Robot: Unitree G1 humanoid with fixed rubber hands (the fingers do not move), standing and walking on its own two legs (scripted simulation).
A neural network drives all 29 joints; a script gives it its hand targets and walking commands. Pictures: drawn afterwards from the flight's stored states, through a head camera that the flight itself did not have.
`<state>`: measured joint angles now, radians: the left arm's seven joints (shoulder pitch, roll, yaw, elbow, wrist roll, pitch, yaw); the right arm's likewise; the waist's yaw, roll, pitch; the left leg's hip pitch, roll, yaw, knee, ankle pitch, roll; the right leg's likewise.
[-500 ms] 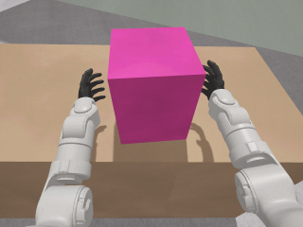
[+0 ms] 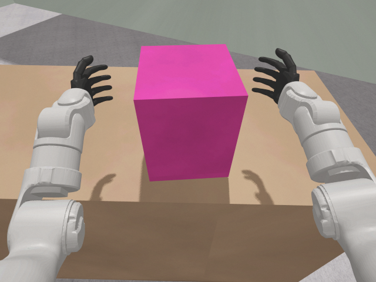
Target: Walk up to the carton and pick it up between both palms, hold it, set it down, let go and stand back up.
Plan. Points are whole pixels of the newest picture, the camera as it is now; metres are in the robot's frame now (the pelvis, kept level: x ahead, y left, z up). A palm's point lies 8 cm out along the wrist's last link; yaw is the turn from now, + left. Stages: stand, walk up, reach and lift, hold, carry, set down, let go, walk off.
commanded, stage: set down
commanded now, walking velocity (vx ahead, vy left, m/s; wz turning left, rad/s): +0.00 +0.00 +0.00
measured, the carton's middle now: (186, 114) +0.48 +0.07 +0.12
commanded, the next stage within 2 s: none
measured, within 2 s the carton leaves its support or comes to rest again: neither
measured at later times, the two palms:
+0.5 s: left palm (59, 73) +0.38 +0.27 +0.27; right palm (300, 68) +0.44 -0.14 +0.27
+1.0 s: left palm (60, 142) +0.30 +0.27 +0.18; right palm (291, 134) +0.36 -0.14 +0.18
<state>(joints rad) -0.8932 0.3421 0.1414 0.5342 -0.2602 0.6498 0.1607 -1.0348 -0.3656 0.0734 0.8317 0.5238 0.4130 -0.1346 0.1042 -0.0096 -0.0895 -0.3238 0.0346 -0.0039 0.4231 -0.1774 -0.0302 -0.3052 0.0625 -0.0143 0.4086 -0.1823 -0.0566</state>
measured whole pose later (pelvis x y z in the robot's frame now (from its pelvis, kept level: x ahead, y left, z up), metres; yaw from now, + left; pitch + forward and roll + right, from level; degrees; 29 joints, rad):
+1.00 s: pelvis -0.01 +0.01 +0.00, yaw +1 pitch -2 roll +0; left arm -0.45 0.27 0.22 -0.04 -0.17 0.88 0.14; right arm -0.57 -0.32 0.04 0.34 0.45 0.49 -0.11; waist 0.05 -0.03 -0.05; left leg -0.19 0.02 -0.01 0.38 -0.15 -0.01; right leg -0.16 0.05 -0.01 0.36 -0.15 -0.04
